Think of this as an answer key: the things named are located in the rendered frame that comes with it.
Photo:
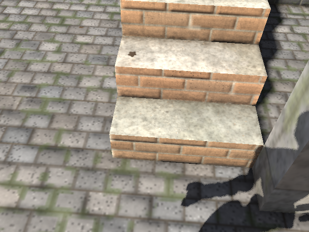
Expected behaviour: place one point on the stairs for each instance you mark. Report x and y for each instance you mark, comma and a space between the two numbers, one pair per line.
188, 75

